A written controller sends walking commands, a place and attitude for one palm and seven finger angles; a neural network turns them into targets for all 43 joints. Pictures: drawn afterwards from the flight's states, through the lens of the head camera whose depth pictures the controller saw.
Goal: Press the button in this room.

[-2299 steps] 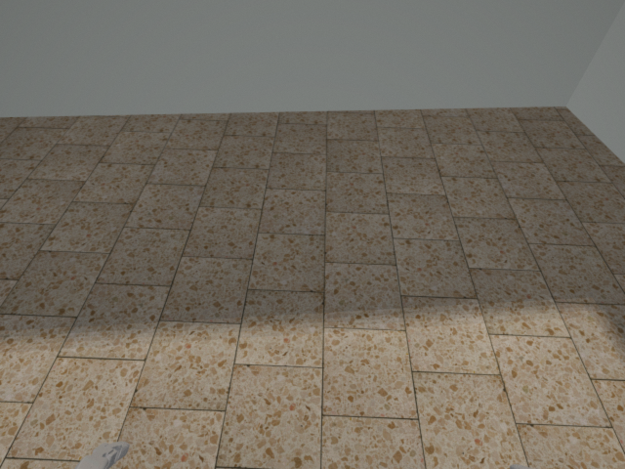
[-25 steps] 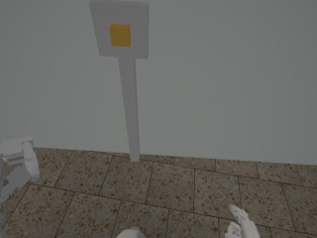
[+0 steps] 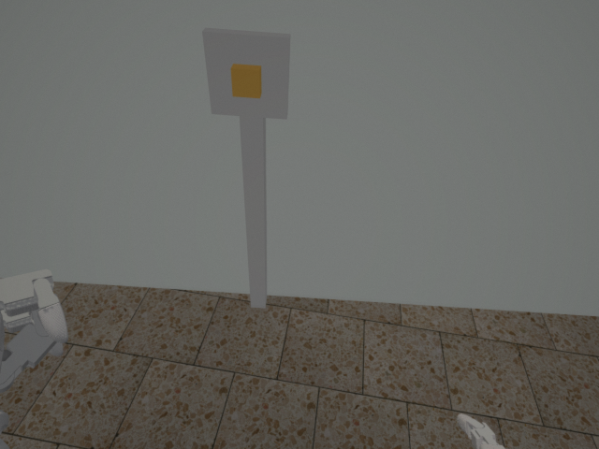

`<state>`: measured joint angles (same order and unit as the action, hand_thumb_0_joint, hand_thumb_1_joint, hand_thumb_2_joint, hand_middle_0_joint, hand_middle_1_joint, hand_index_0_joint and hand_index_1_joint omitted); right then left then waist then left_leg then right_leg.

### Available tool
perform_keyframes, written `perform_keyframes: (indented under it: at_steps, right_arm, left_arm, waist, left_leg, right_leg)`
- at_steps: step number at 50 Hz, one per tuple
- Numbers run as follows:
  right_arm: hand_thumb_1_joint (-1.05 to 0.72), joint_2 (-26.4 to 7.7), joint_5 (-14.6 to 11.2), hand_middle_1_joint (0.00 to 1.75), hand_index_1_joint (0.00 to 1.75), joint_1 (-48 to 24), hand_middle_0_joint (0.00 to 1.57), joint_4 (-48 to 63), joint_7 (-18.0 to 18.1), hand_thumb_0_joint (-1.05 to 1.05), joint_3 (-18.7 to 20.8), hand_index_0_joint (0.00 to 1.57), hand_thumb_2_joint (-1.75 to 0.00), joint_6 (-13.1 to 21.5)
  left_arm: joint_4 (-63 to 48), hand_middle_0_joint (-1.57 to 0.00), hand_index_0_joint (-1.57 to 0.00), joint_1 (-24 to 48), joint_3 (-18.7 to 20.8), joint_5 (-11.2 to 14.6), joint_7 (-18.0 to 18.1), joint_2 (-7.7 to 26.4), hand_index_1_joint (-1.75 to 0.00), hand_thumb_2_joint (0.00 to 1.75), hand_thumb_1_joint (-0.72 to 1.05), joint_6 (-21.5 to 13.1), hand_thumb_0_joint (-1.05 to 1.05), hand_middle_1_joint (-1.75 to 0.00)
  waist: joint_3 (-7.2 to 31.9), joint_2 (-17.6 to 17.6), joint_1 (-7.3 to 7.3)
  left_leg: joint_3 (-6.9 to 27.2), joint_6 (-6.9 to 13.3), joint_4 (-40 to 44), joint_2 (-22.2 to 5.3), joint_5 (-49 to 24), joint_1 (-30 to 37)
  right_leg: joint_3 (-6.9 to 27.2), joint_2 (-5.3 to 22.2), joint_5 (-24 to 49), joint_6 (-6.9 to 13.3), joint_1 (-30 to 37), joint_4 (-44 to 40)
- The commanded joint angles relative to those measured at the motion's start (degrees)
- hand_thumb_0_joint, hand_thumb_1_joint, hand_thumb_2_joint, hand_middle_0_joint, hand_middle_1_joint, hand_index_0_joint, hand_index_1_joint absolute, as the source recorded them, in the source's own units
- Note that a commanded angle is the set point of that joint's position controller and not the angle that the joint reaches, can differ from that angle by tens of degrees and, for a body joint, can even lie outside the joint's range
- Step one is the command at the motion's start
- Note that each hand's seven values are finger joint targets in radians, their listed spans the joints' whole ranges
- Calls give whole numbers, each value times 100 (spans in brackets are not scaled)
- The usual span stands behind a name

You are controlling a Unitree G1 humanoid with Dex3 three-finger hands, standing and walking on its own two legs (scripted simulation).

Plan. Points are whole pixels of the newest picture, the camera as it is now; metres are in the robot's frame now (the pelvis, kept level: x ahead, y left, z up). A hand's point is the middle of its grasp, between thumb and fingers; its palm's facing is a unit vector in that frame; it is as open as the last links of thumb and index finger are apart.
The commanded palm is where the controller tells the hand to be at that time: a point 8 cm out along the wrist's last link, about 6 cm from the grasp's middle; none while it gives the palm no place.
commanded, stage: stop stepping back and stand still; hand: left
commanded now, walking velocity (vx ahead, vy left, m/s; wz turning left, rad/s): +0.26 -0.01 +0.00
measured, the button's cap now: (247, 80) +0.81 +0.19 +0.17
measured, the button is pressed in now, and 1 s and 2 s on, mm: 0 0 0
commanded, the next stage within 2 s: let the arm hang, fingers relaxed in 0.88 s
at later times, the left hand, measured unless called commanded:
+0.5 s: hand (56, 374) +0.14 +0.24 +0.15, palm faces +0.44 -0.78 -0.45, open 3.1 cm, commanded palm +0.08 +0.28 +0.18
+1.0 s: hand (44, 364) +0.15 +0.26 +0.15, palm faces +0.36 -0.81 -0.46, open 3.1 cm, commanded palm none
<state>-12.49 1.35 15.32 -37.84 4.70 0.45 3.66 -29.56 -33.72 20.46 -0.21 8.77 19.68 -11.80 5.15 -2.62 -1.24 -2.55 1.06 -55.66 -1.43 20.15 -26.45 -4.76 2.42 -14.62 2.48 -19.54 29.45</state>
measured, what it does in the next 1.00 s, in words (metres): steps on the spot: left foot, then right foot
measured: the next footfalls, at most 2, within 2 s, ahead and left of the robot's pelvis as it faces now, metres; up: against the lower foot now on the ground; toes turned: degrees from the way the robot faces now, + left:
left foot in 0.08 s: +0.01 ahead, +0.15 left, +0.00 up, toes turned +3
right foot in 0.36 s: +0.02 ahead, -0.11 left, +0.00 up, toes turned -1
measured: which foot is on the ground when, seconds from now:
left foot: up 0.00-0.06, down 0.08-0.36, up 0.38-0.60, down 0.62-1.00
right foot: down 0.00-0.08, up 0.10-0.34, down 0.36-1.00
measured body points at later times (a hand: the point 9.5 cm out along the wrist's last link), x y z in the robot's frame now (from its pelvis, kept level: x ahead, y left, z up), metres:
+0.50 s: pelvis -0.04 -0.01 -0.01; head -0.04 -0.02 +0.44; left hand +0.11 +0.28 +0.17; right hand +0.11 -0.25 -0.12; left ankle -0.03 +0.12 -0.68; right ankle -0.01 -0.12 -0.74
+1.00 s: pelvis -0.03 +0.02 +0.00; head -0.02 +0.03 +0.45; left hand +0.13 +0.30 +0.17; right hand +0.15 -0.19 -0.09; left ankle +0.01 +0.13 -0.74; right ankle -0.02 -0.11 -0.74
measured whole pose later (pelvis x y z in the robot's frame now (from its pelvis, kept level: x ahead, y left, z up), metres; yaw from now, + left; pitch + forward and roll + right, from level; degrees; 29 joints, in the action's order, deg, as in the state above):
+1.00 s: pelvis -0.03 +0.02 +0.00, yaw +2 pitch +0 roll -1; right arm -10.0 0.2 11.5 -35.8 2.4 -1.0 7.4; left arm -30.3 -35.3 17.8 -0.1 7.4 20.3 -13.7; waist -1.6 1.0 -0.2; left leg -2.7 1.1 -30.7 -1.6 12.3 -18.1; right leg -3.3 1.2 -14.5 -0.9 -13.2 28.3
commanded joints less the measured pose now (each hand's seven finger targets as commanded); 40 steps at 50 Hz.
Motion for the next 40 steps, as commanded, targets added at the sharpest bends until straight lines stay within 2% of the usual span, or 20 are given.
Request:
perform_keyframes:
  at_steps: [1, 2, 4, 6, 9, 11, 15, 16, 17, 18, 19, 20, 21, 25, 29, 32, 33, 34, 36, 40]
  right_arm:
    - [-90, -598, -1, 30, 30, -748, 20, 986, 190, 0, 179, 20, -90, 601]
    - [-90, -627, 23, 30, 30, -608, 20, 977, 197, 0, 167, 20, -90, 632]
    - [-90, -738, 42, 30, 30, -537, 20, 1137, 116, 0, 221, 20, -90, 727]
    - [-90, -596, 28, 30, 30, -552, 20, 948, -26, 0, 301, 20, -90, 797]
    - [-90, -572, -86, 30, 30, -762, 20, 907, -156, 0, 267, 20, -90, 742]
    - [-90, -584, -80, 30, 30, -720, 20, 896, -119, 0, 245, 20, -90, 688]
    - [-90, -617, -12, 30, 30, -699, 20, 910, 10, 0, 247, 20, -90, 483]
    - [-90, -564, -28, 30, 30, -703, 20, 890, 27, 0, 218, 20, -90, 444]
    - [-90, -499, -77, 30, 30, -736, 20, 874, 7, 0, 246, 20, -90, 408]
    - [-90, -490, -111, 30, 30, -841, 20, 961, -6, 0, 316, 20, -90, 396]
    - [-90, -653, -66, 30, 30, -859, 20, 933, 4, 0, 349, 20, -90, 466]
    - [-90, -564, 30, 30, 30, -829, 20, 822, -34, 0, 269, 20, -90, 551]
    - [-90, -431, -73, 30, 30, -817, 20, 677, -92, 0, 228, 20, -90, 548]
    - [-90, -450, -78, 30, 30, -985, 20, 866, -15, 0, 227, 20, -90, 501]
    - [-90, -426, -70, 30, 30, -859, 20, 971, 62, 0, 244, 20, -90, 612]
    - [-90, -679, -131, 30, 30, -804, 20, 1176, 47, 0, 331, 20, -90, 602]
    - [-90, -702, -189, 30, 30, -809, 20, 1209, 13, 0, 341, 20, -90, 622]
    - [-90, -556, -147, 30, 30, -768, 20, 1118, 19, 0, 266, 20, -90, 630]
    - [-90, -550, -130, 30, 30, -731, 20, 1118, 6, 0, 255, 20, -90, 674]
    - [-90, -555, -183, 30, 30, -713, 20, 1188, -83, 0, 222, 20, -90, 638]
  left_arm:
    - [-1234, -130, -130, 888, 267, 5, 214, 910, -150, 90, 90, -264, 0, -150]
    - [-1387, -130, -130, 961, 294, 8, 232, 946, -150, 90, 90, -298, 0, -150]
    - [-2009, -130, -130, 1159, 468, -92, 274, 1065, -150, 90, 90, -446, 0, -150]
    - [-1643, -130, -130, 697, 1176, -111, 233, 1636, -150, 90, 90, -600, 0, -150]
    - [-1486, -130, -130, -12, 740, -27, 136, 1017, -150, 90, 90, -501, 0, -150]
    - [-1315, -130, -130, -268, 667, 27, 107, 908, -150, 90, 90, -496, 0, -150]
    - [-815, -130, -130, 24, 714, 13, 114, 979, -150, 90, 90, -389, 0, -150]
    - [-668, -130, -130, 110, 614, 2, 120, 925, -150, 90, 90, -319, 0, -150]
    - [-693, -130, -130, 279, 588, -11, 112, 977, -150, 90, 90, -272, 0, -150]
    - [-666, -130, -130, 345, 765, 1, 120, 1251, -150, 90, 90, -231, 0, -150]
    - [-924, -130, -130, 702, 796, 65, 85, 1345, -150, 90, 90, -320, 0, -150]
    - [-1190, -130, -130, 822, 1051, 102, 68, 1672, -150, 90, 90, -466, 0, -150]
    - [-1188, -130, -130, 1137, 858, 67, 85, 1370, -150, 90, 90, -477, 0, -150]
    - [-1415, -130, -130, 178, 806, 93, 105, 1148, -150, 90, 90, -608, 0, -150]
    - [-1536, -130, -130, -129, 844, 95, 227, 1082, -150, 90, 90, -658, 0, -150]
    - [-1592, -130, -130, -152, 809, 101, 204, 988, -150, 90, 90, -714, 0, -150]
    - [-1549, -130, -130, -2, 831, 94, 173, 1060, -150, 90, 90, -700, 0, -150]
    - [-1455, -130, -130, 37, 923, 100, 143, 1139, -150, 90, 90, -703, 0, -150]
    - [-1256, -130, -130, 67, 805, 81, 95, 1006, -150, 90, 90, -665, 0, -150]
    - [-1207, -130, -130, -69, 557, 112, 64, 813, -150, 90, 90, -565, 0, -150]
  waist:
    - [-28, -375, 238]
    - [11, 338, 316]
    - [-573, 2788, 288]
    - [-608, 1405, 228]
    - [-966, 1075, 168]
    - [-867, 1590, 142]
    - [-531, 1386, 86]
    - [-509, 864, 87]
    - [-431, -197, 82]
    - [-437, -1668, 86]
    - [-633, -1339, 171]
    - [-492, -1015, 284]
    - [100, -907, 355]
    - [-313, -823, 192]
    - [-228, -139, 160]
    - [-196, 1391, 54]
    - [-209, 1172, 42]
    - [-282, 1586, 135]
    - [-416, 1630, 105]
    - [-109, 666, 172]
  left_leg:
    - [-348, 189, 2603, 28, 386, 1642]
    - [-318, 216, 3280, 117, 603, 1750]
    - [2920, 1071, 4761, -1816, 2344, 1606]
    - [3273, 1425, 4800, -2112, 1689, 1028]
    - [1815, 1082, 4409, -1544, 969, 600]
    - [1033, 783, 4359, -1229, 1032, 205]
    - [659, 550, 3651, -1062, 1636, -577]
    - [458, 439, 2858, -781, 1636, -885]
    - [90, 282, 1408, -283, 1296, -1036]
    - [140, 109, -344, 204, 1124, -1553]
    - [409, 9, -1161, 164, 671, -1451]
    - [395, -128, -1261, -7, 372, -1381]
    - [487, -140, -1163, -42, 327, -873]
    - [123, -36, 809, -145, -173, 318]
    - [-136, 19, 2969, 111, -782, 1481]
    - [1230, 371, 3471, -979, -1921, 1488]
    - [1195, 362, 3468, -1069, -2363, 1361]
    - [1226, 323, 3772, -1066, -2337, 1097]
    - [1026, 321, 3816, -1094, -2046, 872]
    - [480, 84, 3120, -525, -1604, 841]
  right_leg:
    - [901, 929, -2619, 291, -715, -1000]
    - [679, 602, -2364, 171, -497, -106]
    - [3, -427, -1691, -299, -1925, 3252]
    - [675, -83, -920, -252, -2137, 4443]
    - [385, 139, -449, -272, -1695, 3434]
    - [-33, -51, -488, -245, -652, 2166]
    - [-380, -366, -1007, -209, 1390, 619]
    - [-150, -279, -1173, -151, 1822, 129]
    - [897, 377, -1575, 94, 1790, -748]
    - [3432, 1725, -1918, 664, 1536, -1754]
    - [3511, 2011, -425, 737, 1179, -1808]
    - [3203, 1986, 829, 917, 1204, -1583]
    - [3103, 1884, -848, 813, 978, -1648]
    - [1236, 1274, 176, 541, 360, -1249]
    - [956, 934, -31, 210, 364, -788]
    - [418, 66, 31, -281, 314, 276]
    - [306, -75, -53, -330, 422, 431]
    - [135, -123, -304, -365, 508, 628]
    - [149, -100, -555, -344, 709, 513]
    - [595, 136, 1230, -249, 1194, -453]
